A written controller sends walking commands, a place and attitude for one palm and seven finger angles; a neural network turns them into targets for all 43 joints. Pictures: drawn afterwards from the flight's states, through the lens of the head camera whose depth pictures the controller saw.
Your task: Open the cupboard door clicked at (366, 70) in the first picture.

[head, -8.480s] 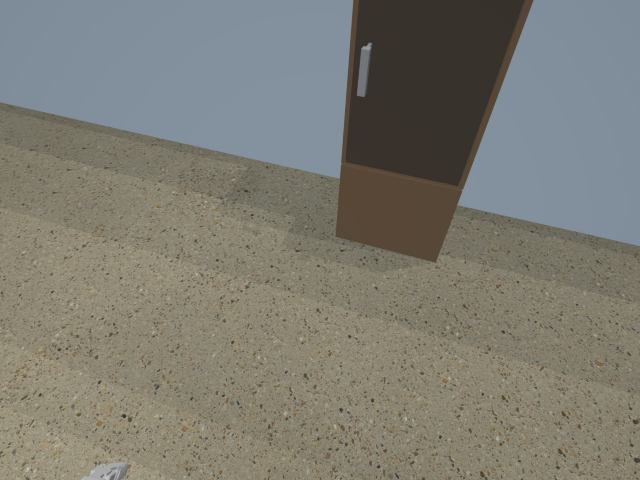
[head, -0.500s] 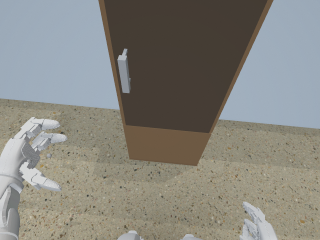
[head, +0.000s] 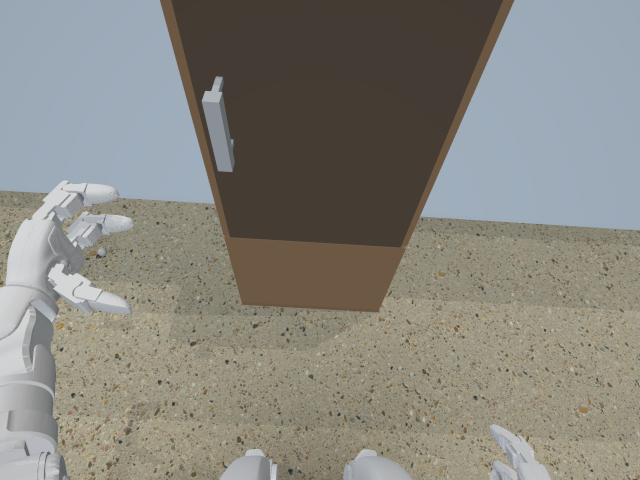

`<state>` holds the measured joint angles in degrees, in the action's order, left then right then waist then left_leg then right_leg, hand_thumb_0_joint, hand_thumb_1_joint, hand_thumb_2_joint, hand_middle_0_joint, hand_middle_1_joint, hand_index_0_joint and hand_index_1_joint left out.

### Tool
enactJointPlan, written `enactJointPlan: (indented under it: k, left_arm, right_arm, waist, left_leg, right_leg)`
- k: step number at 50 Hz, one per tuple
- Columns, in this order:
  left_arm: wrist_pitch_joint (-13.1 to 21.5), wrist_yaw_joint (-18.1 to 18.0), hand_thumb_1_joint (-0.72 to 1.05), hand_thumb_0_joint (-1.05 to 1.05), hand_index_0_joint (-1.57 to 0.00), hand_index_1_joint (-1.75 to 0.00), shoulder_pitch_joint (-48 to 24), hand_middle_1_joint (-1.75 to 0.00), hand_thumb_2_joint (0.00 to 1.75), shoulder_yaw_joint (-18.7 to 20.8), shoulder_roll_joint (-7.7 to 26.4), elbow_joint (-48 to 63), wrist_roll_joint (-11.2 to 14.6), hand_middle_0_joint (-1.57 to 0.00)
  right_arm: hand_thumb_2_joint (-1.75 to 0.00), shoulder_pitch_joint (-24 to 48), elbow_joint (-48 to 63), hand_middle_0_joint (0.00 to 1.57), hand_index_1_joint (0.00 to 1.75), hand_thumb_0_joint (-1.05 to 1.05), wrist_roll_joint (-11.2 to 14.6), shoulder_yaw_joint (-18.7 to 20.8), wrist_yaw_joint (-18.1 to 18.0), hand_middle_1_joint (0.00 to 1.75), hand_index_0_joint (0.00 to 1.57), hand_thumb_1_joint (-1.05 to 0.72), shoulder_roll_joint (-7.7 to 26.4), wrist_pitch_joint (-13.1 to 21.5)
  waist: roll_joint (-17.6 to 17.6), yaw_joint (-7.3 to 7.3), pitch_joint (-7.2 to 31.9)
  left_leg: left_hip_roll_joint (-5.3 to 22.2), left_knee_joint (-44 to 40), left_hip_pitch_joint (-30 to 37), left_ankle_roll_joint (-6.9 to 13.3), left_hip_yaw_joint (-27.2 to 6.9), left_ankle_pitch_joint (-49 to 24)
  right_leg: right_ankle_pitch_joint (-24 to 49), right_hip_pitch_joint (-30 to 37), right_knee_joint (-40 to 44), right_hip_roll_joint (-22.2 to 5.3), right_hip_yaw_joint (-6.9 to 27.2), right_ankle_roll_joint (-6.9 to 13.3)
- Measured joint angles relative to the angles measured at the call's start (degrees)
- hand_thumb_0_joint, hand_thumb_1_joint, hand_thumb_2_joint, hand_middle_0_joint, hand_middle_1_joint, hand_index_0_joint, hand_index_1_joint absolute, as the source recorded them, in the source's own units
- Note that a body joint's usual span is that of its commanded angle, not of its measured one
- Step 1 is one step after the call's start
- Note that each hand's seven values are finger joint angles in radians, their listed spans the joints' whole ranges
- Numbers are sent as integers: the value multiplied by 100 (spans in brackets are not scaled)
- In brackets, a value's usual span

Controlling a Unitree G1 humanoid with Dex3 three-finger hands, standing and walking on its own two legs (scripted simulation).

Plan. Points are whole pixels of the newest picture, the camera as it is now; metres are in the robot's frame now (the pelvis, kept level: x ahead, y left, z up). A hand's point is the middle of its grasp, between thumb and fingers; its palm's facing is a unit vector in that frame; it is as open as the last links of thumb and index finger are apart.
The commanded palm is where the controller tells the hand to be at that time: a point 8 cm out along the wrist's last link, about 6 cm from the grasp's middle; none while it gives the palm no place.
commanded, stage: move the hooked fingers beside the handle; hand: left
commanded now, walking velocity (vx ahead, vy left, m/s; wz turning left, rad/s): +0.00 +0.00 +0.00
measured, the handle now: (222, 125) +0.60 +0.16 +0.06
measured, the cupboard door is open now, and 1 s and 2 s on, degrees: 0 0 0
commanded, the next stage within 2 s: none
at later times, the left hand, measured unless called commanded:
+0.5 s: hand (138, 204) +0.44 +0.25 +0.06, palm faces -0.03 -1.00 +0.00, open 14.0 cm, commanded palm +0.42 +0.30 +0.06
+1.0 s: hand (166, 159) +0.52 +0.23 +0.07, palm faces +0.00 -1.00 +0.00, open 14.0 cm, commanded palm +0.51 +0.27 +0.06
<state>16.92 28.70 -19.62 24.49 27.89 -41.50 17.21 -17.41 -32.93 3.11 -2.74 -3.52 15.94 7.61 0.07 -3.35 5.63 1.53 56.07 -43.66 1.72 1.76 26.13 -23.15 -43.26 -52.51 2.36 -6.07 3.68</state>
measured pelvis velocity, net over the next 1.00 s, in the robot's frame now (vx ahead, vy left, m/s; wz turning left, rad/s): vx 0.00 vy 0.02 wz -0.03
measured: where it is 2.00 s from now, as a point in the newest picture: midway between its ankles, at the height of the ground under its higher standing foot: outside the picture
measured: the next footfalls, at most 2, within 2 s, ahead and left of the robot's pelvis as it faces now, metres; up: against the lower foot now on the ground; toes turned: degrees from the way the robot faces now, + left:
none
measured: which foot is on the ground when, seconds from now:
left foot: down 0.00-1.00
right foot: down 0.00-1.00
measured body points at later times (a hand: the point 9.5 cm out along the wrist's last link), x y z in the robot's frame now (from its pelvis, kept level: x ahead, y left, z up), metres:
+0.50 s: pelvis +0.01 +0.02 +0.00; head +0.10 +0.04 +0.44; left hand +0.44 +0.30 +0.06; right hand +0.07 -0.24 -0.11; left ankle +0.01 +0.10 -0.68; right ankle +0.03 -0.08 -0.68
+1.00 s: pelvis +0.00 +0.02 -0.02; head +0.14 +0.05 +0.41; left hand +0.51 +0.28 +0.07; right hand -0.01 -0.25 -0.12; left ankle +0.01 +0.10 -0.68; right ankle +0.03 -0.08 -0.68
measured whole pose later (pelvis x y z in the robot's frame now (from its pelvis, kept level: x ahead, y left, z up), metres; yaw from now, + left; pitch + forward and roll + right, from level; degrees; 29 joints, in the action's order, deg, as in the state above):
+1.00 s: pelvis +0.00 +0.02 -0.02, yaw -2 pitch +22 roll -3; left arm 23.2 17.8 -53.4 24.3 34.6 -70.4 5.8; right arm -23.0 -35.8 0.3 -3.3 -1.0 15.8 -3.6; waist 0.3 -11.2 5.9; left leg 1.7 60.9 -55.2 3.4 2.4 27.6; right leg -23.3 -54.3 -55.8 2.4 -5.4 2.2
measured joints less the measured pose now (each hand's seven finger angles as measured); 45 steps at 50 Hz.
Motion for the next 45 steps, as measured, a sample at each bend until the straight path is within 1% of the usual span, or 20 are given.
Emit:
enactJointPlan:
  k: [3, 9, 13, 16, 21, 27, 33, 36, 39, 42, 45]
  left_arm:
    - [71, -66, -50, -1, -30, -120, -159, -120, 30, -32, 22, -93, -63, -30]
    - [155, -108, -50, -1, -30, -120, -365, -120, 30, -131, -86, -247, -130, -30]
    - [153, -273, -50, -1, -30, -120, -593, -120, 30, -138, -109, -475, -243, -30]
    - [224, -419, -50, -1, -30, -120, -742, -120, 30, -187, -131, -543, -350, -30]
    - [348, -554, -50, -1, -30, -120, -1075, -120, 30, -269, -148, -810, -446, -30]
    - [349, -694, -50, -1, -30, -120, -1732, -120, 30, -303, -12, -1552, -629, -31]
    - [583, -827, -50, -1, -30, -120, -2139, -120, 30, -288, 69, -1791, -756, -30]
    - [619, -852, -50, -1, -30, -120, -2332, -120, 30, -255, 93, -1968, -784, -30]
    - [544, -892, -50, -1, -30, -120, -2547, -120, 30, -234, 191, -2273, -846, -30]
    - [475, -966, -50, -1, -30, -120, -2768, -120, 30, -227, 323, -2524, -967, -30]
    - [538, -1047, -50, -1, -30, -120, -2948, -120, 30, -145, 431, -2615, -1058, -30]
  right_arm:
    - [-90, -112, -15, 21, 30, 1, -7, 48, 29, 30, 20, -90, 14, -64]
    - [-90, -251, -100, 21, 30, 1, -21, 90, 69, 30, 20, -90, 22, -234]
    - [-90, -272, -103, 21, 30, 1, -37, 92, 87, 30, 20, -90, -12, -333]
    - [-90, -278, -99, 21, 30, 1, -62, 103, 112, 30, 20, -90, -36, -386]
    - [-90, -273, -128, 21, 30, 1, -83, 86, 153, 30, 20, -90, -67, -510]
    - [-90, -241, -157, 21, 30, 1, -110, 34, 172, 30, 20, -90, -73, -671]
    - [-90, -314, -221, 21, 30, 1, -175, 50, 209, 30, 20, -90, -63, -797]
    - [-90, -367, -285, 21, 30, 1, -189, 46, 229, 30, 20, -90, -58, -898]
    - [-90, -426, -291, 21, 30, 1, -191, 25, 235, 30, 20, -90, -53, -993]
    - [-90, -478, -259, 21, 30, 1, -209, 3, 236, 30, 20, -90, -40, -1049]
    - [-90, -516, -244, 21, 30, 1, -247, -11, 242, 30, 20, -90, -26, -1075]
  waist:
    - [7, -28, -4]
    - [25, -68, 65]
    - [12, -121, 75]
    - [17, -147, 76]
    - [16, -177, 111]
    - [3, -264, 83]
    - [12, -344, 70]
    - [21, -388, 100]
    - [27, -464, 113]
    - [37, -556, 82]
    - [38, -636, 43]
  left_leg:
    - [-7, 0, -56, 22, 18, 8]
    - [-30, -36, -100, 78, 82, 29]
    - [-43, -36, -134, 108, 104, 40]
    - [-51, -26, -170, 127, 114, 48]
    - [-64, 1, -227, 156, 128, 63]
    - [-79, 110, -409, 187, 118, 77]
    - [-65, 226, -617, 190, 116, 103]
    - [-54, 251, -668, 193, 120, 117]
    - [-45, 269, -715, 195, 118, 122]
    - [-35, 309, -808, 193, 102, 120]
    - [-16, 365, -931, 184, 96, 121]
  right_leg:
    - [2, -58, 5, -6, 18, -20]
    - [0, -121, 32, -25, 86, -80]
    - [-3, -156, 36, -37, 110, -111]
    - [1, -186, 40, -44, 121, -134]
    - [0, -237, 29, -57, 135, -167]
    - [-10, -403, -62, -78, 122, -189]
    - [-16, -600, -148, -70, 118, -197]
    - [-21, -651, -164, -60, 122, -200]
    - [-22, -697, -178, -51, 120, -196]
    - [-16, -780, -203, -43, 103, -187]
    - [-9, -901, -245, -28, 95, -175]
